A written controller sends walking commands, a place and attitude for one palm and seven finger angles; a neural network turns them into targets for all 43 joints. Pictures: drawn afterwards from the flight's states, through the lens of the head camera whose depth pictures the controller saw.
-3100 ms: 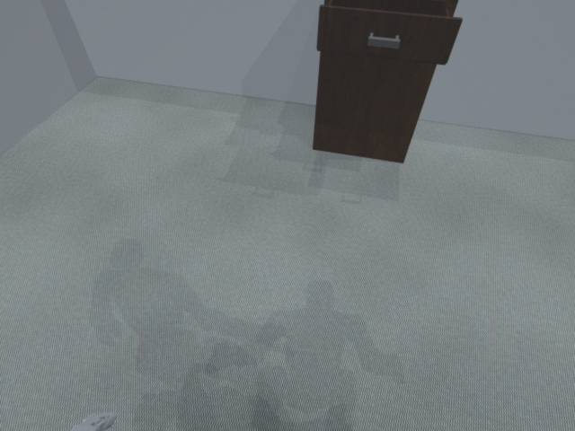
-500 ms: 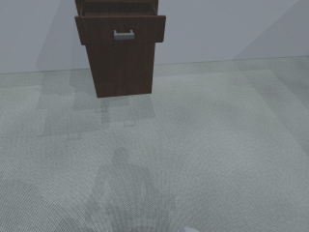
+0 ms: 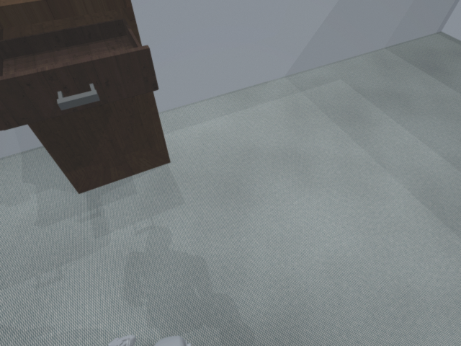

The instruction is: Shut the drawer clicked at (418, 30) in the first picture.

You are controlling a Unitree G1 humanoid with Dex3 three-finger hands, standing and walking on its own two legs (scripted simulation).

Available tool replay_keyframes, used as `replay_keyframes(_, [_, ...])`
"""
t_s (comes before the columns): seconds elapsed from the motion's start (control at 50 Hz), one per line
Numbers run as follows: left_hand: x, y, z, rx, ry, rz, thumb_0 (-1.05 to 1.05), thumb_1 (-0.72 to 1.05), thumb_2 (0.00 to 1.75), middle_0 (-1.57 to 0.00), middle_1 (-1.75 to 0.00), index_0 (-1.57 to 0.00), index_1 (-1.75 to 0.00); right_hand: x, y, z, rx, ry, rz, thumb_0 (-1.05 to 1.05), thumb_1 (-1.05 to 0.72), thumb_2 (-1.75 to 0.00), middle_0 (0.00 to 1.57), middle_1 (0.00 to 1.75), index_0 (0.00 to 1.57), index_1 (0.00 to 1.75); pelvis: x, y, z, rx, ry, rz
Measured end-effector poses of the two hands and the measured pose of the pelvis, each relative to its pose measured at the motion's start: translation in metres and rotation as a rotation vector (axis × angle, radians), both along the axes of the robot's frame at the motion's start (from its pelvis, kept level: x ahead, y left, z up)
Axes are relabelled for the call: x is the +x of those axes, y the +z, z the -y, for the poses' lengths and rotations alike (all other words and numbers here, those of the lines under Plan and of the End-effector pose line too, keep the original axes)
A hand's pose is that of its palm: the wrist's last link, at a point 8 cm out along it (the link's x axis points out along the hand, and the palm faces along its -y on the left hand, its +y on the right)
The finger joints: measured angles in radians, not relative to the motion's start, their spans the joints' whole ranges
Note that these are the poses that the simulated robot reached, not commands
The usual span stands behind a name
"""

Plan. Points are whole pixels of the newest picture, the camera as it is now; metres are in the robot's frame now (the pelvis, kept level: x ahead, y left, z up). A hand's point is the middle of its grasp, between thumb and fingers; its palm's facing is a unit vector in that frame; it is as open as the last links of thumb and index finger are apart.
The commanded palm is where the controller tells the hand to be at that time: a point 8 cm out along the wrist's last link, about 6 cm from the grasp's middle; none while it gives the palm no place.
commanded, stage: walk to a spot facing it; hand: left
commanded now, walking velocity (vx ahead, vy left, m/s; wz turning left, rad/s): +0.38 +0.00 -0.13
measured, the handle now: (77, 95) +0.73 +0.43 +0.00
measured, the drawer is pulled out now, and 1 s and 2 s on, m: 0.30 0.30 0.30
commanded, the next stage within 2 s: turn to face it in 0.46 s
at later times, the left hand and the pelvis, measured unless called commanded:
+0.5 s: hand (126, 295) +0.25 +0.23 -0.17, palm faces -0.07 -0.99 -0.14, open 7.4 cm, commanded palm none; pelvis +0.21 +0.05 +0.01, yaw -9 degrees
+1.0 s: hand (176, 212) +0.45 +0.15 -0.16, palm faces -0.06 -0.99 -0.15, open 7.4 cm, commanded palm none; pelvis +0.31 +0.00 +0.00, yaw -3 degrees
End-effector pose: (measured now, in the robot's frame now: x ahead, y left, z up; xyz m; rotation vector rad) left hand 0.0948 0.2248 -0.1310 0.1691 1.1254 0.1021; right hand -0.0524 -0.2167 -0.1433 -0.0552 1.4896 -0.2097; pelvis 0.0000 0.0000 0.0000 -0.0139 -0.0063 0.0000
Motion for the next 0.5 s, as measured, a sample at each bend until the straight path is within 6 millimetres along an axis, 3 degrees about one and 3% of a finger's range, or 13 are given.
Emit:
replay_keyframes(0.12, [-0.007, 0.0, -0.032, 0.037, 0.047, -0.119, -0.02, 0.94, 0.9, -0.2, -0.3, -0.21, -0.3, 0.129, 0.012, 0.007, -0.049, 0.064, 0.217, 0.02, -0.95, -0.9, 0.2, 0.3, 0.2, 0.3, 0.049, 0.005, -0.011, -0.013, -0.015, -0.007])
replay_keyframes(0.26, [-0.004, -0.027, -0.061, -0.008, 0.094, -0.278, 0.0, 0.92, 0.9, -0.2, -0.3, -0.2, -0.3, 0.246, 0.023, -0.006, -0.126, 0.135, 0.373, 0.01, -0.93, -0.9, 0.19, 0.3, 0.19, 0.3, 0.117, -0.009, -0.042, -0.019, -0.049, 0.013])
replay_keyframes(0.34, [0.029, -0.025, -0.068, -0.02, 0.048, -0.326, 0.01, 0.91, 0.9, -0.2, -0.3, -0.2, -0.3, 0.264, 0.029, -0.021, -0.136, 0.095, 0.392, 0.0, -0.92, -0.9, 0.19, 0.29, 0.19, 0.3, 0.148, -0.003, -0.053, -0.009, -0.09, 0.024])
replay_keyframes(0.5, [0.152, -0.008, -0.056, -0.034, -0.034, -0.211, 0.01, 0.91, 0.9, -0.19, -0.3, -0.2, -0.3, 0.234, 0.023, -0.043, -0.085, -0.052, 0.186, 0.0, -0.94, -0.9, 0.2, 0.3, 0.2, 0.3, 0.206, 0.011, -0.052, 0.009, -0.165, 0.014])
